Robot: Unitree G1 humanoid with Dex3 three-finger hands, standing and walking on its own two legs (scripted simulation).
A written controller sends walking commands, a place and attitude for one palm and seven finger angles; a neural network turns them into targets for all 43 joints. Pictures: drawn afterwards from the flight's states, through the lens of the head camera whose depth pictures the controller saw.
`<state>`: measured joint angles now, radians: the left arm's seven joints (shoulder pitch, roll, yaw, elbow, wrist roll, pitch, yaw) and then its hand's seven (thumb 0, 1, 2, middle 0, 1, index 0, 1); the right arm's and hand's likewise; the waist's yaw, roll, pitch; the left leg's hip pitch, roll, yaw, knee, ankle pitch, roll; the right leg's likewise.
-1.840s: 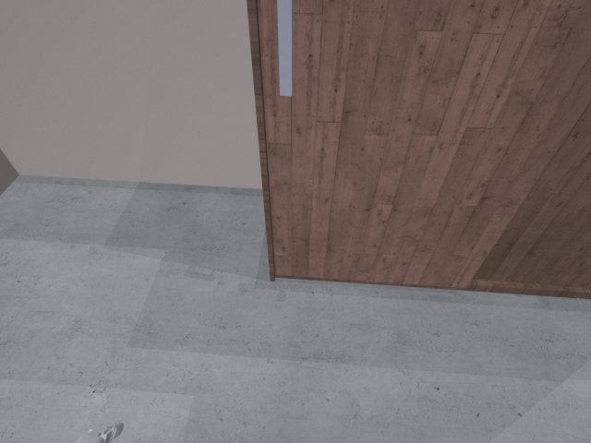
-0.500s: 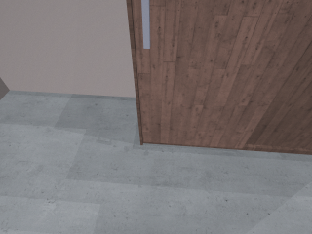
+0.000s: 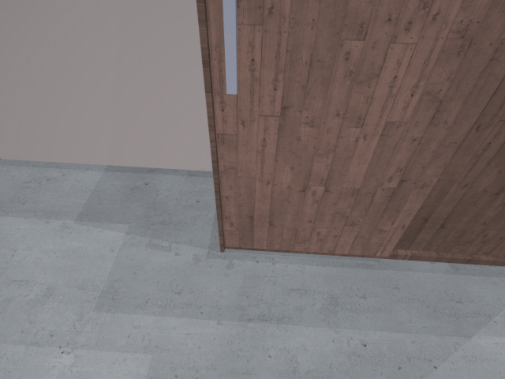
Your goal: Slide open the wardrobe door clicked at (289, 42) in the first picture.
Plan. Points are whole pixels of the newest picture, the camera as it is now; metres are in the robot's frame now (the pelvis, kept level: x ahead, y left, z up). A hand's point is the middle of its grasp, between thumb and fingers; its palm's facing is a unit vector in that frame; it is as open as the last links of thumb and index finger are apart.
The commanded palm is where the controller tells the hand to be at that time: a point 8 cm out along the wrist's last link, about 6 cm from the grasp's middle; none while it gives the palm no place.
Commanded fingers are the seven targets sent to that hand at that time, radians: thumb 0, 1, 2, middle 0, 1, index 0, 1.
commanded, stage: take the last steps up to it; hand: left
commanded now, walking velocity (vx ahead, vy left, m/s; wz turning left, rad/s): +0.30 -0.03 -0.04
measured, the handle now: (231, 31) +0.78 +0.10 +0.22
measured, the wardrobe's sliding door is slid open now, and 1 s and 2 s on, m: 0.00 0.00 0.00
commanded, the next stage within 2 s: come to a stop and stand still in 0.56 s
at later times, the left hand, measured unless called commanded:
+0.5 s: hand (167, 327) +0.27 +0.20 -0.19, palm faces -0.02 -0.99 -0.15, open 7.4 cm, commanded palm none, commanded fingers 0.00 0.90 0.90 -0.20 -0.30 -0.20 -0.30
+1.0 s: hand (175, 294) +0.34 +0.20 -0.19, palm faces +0.04 -0.98 -0.17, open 7.3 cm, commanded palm none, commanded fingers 0.00 0.90 0.90 -0.20 -0.30 -0.20 -0.30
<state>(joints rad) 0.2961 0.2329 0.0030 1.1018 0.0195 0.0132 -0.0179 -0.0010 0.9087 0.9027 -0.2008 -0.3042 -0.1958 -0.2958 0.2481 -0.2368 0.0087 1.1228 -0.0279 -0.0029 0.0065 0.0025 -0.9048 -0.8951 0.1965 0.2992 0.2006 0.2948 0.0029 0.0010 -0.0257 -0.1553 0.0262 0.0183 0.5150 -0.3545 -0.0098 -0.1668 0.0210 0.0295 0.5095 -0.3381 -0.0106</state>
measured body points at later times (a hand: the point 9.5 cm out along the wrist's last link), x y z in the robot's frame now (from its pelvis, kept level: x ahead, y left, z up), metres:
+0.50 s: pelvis +0.18 +0.02 -0.02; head +0.22 +0.03 +0.43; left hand +0.27 +0.25 -0.18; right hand +0.03 -0.17 -0.15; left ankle -0.04 +0.11 -0.73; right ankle +0.32 -0.06 -0.71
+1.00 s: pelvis +0.30 +0.03 -0.01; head +0.33 +0.04 +0.44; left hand +0.33 +0.25 -0.17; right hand +0.37 -0.20 -0.16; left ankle +0.34 +0.13 -0.72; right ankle +0.33 -0.05 -0.73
